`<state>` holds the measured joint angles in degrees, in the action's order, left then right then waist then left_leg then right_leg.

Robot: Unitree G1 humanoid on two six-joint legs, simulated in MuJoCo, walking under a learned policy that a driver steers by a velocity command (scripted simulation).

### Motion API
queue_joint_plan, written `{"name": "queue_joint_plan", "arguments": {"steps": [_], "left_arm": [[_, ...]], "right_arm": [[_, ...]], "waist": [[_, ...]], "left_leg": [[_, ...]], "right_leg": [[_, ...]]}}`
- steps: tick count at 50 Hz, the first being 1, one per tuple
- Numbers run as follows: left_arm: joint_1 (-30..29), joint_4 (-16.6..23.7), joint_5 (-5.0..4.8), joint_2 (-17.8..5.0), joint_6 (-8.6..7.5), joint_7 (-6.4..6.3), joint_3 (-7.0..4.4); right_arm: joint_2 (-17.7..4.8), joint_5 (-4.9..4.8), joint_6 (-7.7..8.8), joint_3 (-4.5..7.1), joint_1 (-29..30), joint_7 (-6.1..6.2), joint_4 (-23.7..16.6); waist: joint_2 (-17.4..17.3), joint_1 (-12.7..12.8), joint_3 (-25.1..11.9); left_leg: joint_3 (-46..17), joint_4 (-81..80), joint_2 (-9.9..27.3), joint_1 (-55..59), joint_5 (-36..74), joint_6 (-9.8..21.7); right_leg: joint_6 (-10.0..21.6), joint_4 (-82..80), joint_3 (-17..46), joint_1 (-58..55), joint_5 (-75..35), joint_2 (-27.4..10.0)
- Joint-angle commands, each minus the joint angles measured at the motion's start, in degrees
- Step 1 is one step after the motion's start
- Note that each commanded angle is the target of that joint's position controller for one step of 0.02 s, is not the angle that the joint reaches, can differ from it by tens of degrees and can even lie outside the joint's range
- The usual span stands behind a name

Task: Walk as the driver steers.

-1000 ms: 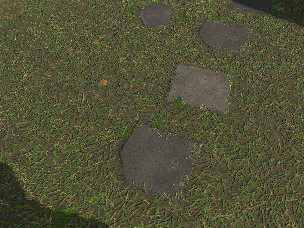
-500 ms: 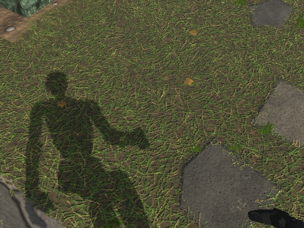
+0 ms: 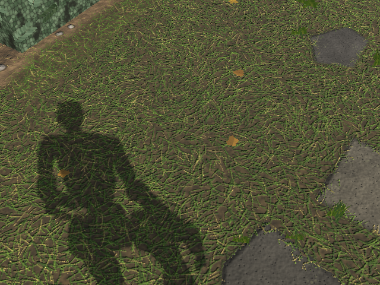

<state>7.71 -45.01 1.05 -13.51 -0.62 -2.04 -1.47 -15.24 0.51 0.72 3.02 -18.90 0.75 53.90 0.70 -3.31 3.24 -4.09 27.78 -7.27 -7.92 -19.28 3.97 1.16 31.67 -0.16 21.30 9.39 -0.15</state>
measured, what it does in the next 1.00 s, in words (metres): walks ahead, turning left: left foot, then right foot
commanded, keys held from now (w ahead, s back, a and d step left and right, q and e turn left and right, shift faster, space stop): q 0.08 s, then w+q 0.92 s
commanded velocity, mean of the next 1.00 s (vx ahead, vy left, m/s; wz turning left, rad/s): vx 0.36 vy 0.00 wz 0.57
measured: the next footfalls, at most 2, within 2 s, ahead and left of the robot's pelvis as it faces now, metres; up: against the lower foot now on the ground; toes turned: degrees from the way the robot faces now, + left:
left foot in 0.52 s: +0.10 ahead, +0.15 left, +0.00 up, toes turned +22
right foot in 1.00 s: +0.50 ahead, +0.17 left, +0.00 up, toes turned +35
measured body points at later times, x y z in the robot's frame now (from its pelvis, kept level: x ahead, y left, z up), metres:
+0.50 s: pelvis +0.07 +0.03 +0.01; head +0.07 +0.05 +0.46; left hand +0.02 +0.32 -0.12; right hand +0.30 -0.17 -0.09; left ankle +0.06 +0.13 -0.72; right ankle +0.07 -0.10 -0.73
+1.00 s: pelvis +0.30 +0.15 -0.02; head +0.33 +0.17 +0.43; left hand +0.36 +0.48 -0.09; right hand +0.41 -0.12 -0.14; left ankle +0.07 +0.13 -0.72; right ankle +0.46 +0.15 -0.74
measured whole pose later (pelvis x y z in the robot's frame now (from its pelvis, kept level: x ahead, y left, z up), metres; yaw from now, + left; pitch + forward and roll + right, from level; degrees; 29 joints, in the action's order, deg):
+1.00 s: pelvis +0.30 +0.15 -0.02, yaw +36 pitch +1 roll +1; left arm 0.5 -39.0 1.6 -15.5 -2.7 0.9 -1.2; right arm -16.6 0.5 2.8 3.7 -27.3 0.2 53.5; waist 0.9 -4.9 3.1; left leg -12.1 25.8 -6.8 5.5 -27.7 5.4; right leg 2.3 30.6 -1.2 28.2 5.1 0.0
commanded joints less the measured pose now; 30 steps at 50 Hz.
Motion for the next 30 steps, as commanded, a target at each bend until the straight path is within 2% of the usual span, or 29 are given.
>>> {"name": "queue_joint_plan", "arguments": {"steps": [1, 2, 3, 4, 5, 6, 7, 8, 12, 17, 20, 23, 25, 26, 27, 28, 29, 30], "left_arm": [[13.2, 1.31, 0.83, -14.38, -1.53, -1.26, -3.58], [11.96, 1.53, -0.81, -14.35, -0.24, -0.82, -3.7], [9.68, 2.77, -0.95, -10.92, 0.4, -0.68, -2.74], [5.64, 3.57, -0.63, -8.06, 0.67, -0.83, -1.86], [2.78, 4.25, 0.14, -6.77, 1.06, -0.75, -1.43], [2.29, 4.2, 0.44, -6.95, 1.08, -0.71, -1.52], [2.37, 4.07, 0.7, -7.46, 0.98, -0.51, -1.75], [3.38, 3.67, 0.61, -7.84, 0.66, -0.34, -1.97], [7.59, 1.84, 0.28, -10.08, -1.12, 0.17, -3.14], [8.77, 0.96, 0.58, -11.61, -2.0, 1.09, -4.14], [8.79, 0.63, 0.84, -12.6, -2.11, 1.58, -4.69], [8.87, 0.24, 0.85, -13.56, -1.68, 2.14, -5.19], [7.67, 0.19, 0.3, -12.91, -1.0, 2.38, -5.08], [7.96, 0.22, 0.69, -10.74, -0.72, 2.54, -4.4], [5.38, 2.72, 1.19, -5.68, -0.51, 3.17, -2.76], [1.02, 6.53, 2.11, -6.41, -0.69, 3.47, -2.84], [-0.08, 6.41, 2.32, -9.69, -0.97, 3.83, -3.5], [1.18, 5.64, 1.01, -9.81, -1.72, 4.47, -3.48]], "right_arm": [[-2.54, -1.1, 0.29, 0.78, 0.1, 0.72, -5.8], [-5.26, -0.24, -1.12, 1.69, -4.38, 1.17, -4.79], [-7.63, 0.88, -2.06, 2.53, -3.51, 0.95, -3.83], [-7.56, 1.07, -2.73, 2.88, -0.7, 0.36, -3.85], [-6.85, 0.88, -3.32, 2.88, -0.05, -0.31, -4.11], [-6.64, 1.22, -3.83, 2.84, 1.12, -1.16, -4.55], [-6.04, 1.35, -4.02, 2.61, 1.09, -1.93, -4.57], [-5.88, 1.34, -3.99, 2.52, 1.83, -2.59, -4.96], [-4.84, 1.67, -3.49, 2.03, 7.68, -4.05, -7.53], [-3.97, 1.43, -2.98, 1.39, 12.56, -5.51, -10.39], [-3.86, 1.27, -2.58, 1.09, 14.43, -6.01, -11.69], [-4.43, 1.28, -1.91, 1.04, 13.99, -5.88, -12.24], [-4.51, 1.94, -1.2, 1.16, 7.87, -5.3, -10.27], [-6.33, 2.12, -0.71, 2.03, 0.54, -4.56, -7.35], [-12.17, 2.18, 0.02, 3.66, -6.74, -3.42, -5.91], [-16.93, 0.85, 0.29, 4.27, -6.81, -2.7, -7.21], [-13.88, 0.44, 0.18, 3.57, -5.19, -2.1, -7.09], [-11.37, 0.28, 0.4, 2.74, -2.48, -1.73, -7.47]], "waist": [[11.1, 4.74, -10.1], [16.12, 4.27, -14.54], [7.96, 3.08, -11.11], [4.25, 2.44, -6.84], [4.34, 1.47, -4.7], [7.01, 1.72, -3.22], [8.66, 2.02, -2.51], [8.61, 2.49, -2.44], [5.65, 4.33, -1.96], [5.91, 5.26, -1.58], [6.4, 5.52, -1.09], [6.61, 5.3, -0.75], [3.72, 2.16, -0.94], [-1.57, -0.62, -3.4], [-17.14, -4.44, -5.13], [-18.6, -3.92, -0.52], [-9.74, -3.17, 1.99], [-8.52, -0.55, 2.3]], "left_leg": [[-2.97, 22.12, 2.98, -12.68, 2.22, -0.33], [1.69, 32.93, -1.98, -17.44, -21.33, -1.28], [-0.64, 39.62, 1.13, -18.68, -18.76, -1.53], [-0.86, 40.94, 3.11, -19.24, -13.8, -2.26], [-0.53, 39.08, 5.05, -19.45, -9.74, -2.88], [0.39, 37.64, 6.04, -19.8, -6.43, -3.37], [1.64, 37.03, 5.89, -19.93, -4.28, -3.9], [2.15, 35.68, 5.94, -20.5, -2.99, -4.19], [2.68, 28.54, 7.95, -24.3, 0.19, -4.4], [5.16, 19.03, 9.7, -22.05, 1.47, -3.55], [7.83, 13.32, 9.47, -17.12, -0.34, -2.32], [10.09, 7.62, 8.64, -11.67, -1.64, -0.53], [11.5, 0.44, 6.42, -1.42, 0.78, 0.94], [9.11, -2.86, 5.61, 7.34, -3.03, 2.16], [-12.69, -13.7, 18.62, 14.97, -19.32, 6.37], [-37.4, -21.85, 27.53, 15.64, -28.15, 12.54], [-31.65, -20.14, 27.32, 13.98, -20.5, 13.41], [-25.17, -18.7, 23.92, 11.79, -11.18, 12.09]], "right_leg": [[5.81, -8.29, 17.7, -24.59, -36.72, -21.43], [14.09, -9.85, 26.5, -23.46, -42.89, -27.45], [14.99, -12.06, 23.07, -19.53, -33.54, -25.19], [13.35, -13.3, 17.2, -15.0, -23.54, -21.37], [10.7, -15.86, 12.8, -12.18, -8.86, -17.85], [9.42, -18.54, 10.69, -10.45, 3.27, -15.57], [8.7, -20.42, 9.29, -9.81, 9.83, -14.06], [8.61, -21.81, 8.93, -10.41, 13.3, -14.17], [9.2, -24.68, 7.57, -15.22, 16.95, -17.19], [8.67, -25.8, 2.47, -14.69, 19.55, -18.61], [8.05, -24.91, -1.37, -11.95, 20.11, -18.62], [7.46, -22.65, -3.74, -10.46, 20.58, -19.23], [5.87, -15.26, -8.18, -5.07, 22.06, -17.44], [4.46, -4.5, -11.59, -0.48, 21.32, -14.44], [1.12, 18.23, -17.44, 11.39, 21.88, -7.63], [-0.35, 28.96, -8.24, 28.37, 26.37, -0.13], [-0.1, 31.54, -1.42, 29.87, 21.15, -4.26], [-0.15, 30.09, -0.49, 27.15, 14.14, -5.74]]}}
Velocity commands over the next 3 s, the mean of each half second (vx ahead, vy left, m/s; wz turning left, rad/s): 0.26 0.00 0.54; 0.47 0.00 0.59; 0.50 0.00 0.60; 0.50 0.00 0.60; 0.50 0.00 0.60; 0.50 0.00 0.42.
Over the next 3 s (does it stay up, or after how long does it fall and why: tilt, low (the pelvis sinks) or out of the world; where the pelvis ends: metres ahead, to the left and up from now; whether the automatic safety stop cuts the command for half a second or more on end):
stays up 0.70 1.12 0.01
